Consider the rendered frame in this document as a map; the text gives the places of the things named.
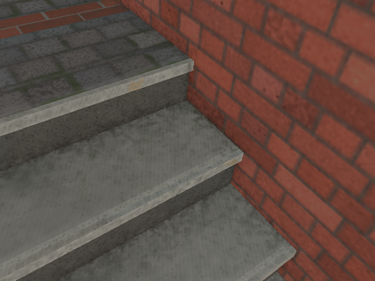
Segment stairs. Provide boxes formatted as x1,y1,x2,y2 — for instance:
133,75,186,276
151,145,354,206
0,72,292,281

